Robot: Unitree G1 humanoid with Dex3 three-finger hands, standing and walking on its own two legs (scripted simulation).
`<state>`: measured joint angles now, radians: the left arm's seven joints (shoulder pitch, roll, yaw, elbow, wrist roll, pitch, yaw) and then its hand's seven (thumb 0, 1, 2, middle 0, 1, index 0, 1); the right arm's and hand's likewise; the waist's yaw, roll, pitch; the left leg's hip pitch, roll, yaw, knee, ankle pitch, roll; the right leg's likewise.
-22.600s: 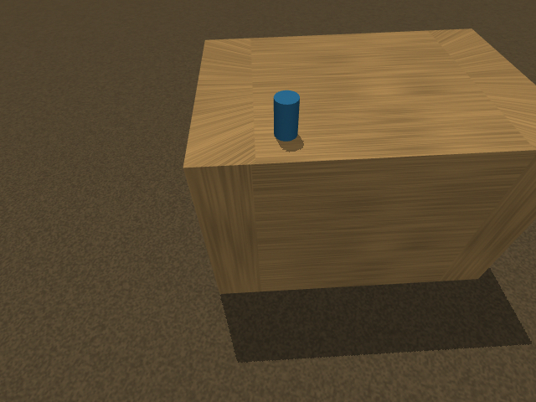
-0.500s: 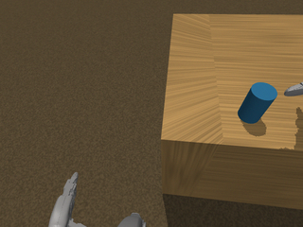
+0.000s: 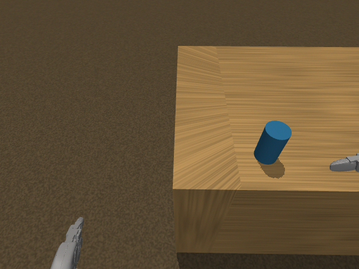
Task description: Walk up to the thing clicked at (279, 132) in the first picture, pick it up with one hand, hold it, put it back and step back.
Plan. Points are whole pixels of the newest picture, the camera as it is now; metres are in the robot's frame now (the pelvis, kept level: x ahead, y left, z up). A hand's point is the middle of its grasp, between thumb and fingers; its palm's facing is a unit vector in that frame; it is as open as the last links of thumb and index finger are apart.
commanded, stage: sink last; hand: right
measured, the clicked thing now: (271, 143) +0.44 -0.21 +0.00
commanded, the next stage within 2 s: home in 0.74 s
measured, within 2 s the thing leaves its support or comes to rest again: neither
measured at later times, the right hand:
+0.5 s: hand (347, 261) +0.15 -0.23 +0.09, palm faces +0.34 +0.87 -0.36, open 17.5 cm
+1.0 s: hand out of the picture +0.14 -0.26 +0.07, palm faces +0.37 +0.84 -0.39, open 17.4 cm
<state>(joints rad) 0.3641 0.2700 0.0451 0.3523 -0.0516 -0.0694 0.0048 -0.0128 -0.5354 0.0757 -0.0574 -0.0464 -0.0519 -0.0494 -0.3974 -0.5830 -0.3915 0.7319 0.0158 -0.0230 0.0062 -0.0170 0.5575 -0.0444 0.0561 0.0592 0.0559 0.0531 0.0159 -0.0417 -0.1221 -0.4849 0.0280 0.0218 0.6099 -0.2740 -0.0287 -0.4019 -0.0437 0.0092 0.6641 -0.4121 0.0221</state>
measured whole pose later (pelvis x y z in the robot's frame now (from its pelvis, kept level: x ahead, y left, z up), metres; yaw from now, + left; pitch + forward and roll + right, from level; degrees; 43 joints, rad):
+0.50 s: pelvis -0.02 +0.02 +0.01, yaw -2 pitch +0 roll +0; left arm 0.35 0.21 0.11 0.42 -0.04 -0.05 0.06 -0.01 -0.49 0.04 -0.06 -0.06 -0.06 -0.04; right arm 0.55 -0.26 -0.24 -0.25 0.07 -0.06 -0.02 -0.02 0.56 -0.04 0.06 0.06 0.06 0.06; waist -0.05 -0.05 -0.02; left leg -0.32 0.05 0.05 0.59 -0.27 -0.02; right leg -0.22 -0.02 0.04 0.57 -0.36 0.04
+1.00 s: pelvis -0.03 +0.01 +0.01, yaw -2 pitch -2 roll +0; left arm 0.30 0.20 0.08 0.52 -0.02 -0.15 0.07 -0.01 -0.35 0.21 -0.10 -0.12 -0.10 -0.12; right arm 0.46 -0.29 -0.28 -0.03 0.04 -0.22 -0.04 -0.02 0.53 -0.06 0.06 0.06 0.06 0.06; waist -0.04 -0.04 0.02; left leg -0.28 0.05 0.04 0.53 -0.22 -0.02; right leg -0.18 -0.02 0.03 0.52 -0.31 0.03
